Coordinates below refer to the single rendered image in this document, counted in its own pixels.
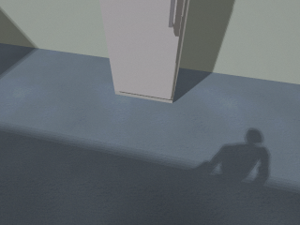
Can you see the fridge door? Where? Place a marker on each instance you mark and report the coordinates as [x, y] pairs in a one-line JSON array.
[[142, 48]]

